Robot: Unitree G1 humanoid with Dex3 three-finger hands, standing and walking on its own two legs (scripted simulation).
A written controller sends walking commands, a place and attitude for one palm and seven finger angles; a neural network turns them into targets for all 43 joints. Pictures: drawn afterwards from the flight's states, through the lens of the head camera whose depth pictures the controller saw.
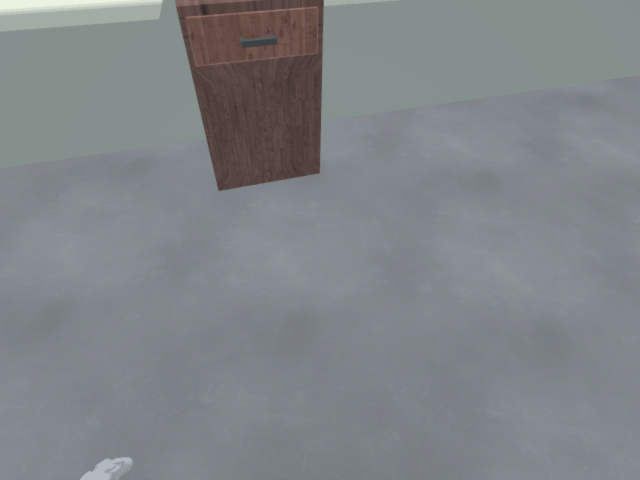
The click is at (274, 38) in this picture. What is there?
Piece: drawer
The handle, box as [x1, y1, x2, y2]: [240, 34, 276, 47]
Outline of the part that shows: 276,38 275,36 270,34 269,37 243,39 242,37 240,37 242,47 275,44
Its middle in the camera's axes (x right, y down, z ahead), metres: -0.23 -0.72 +1.41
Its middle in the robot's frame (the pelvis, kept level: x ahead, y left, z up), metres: +1.53 +0.30 -0.08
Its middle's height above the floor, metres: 0.69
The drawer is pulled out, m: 0.00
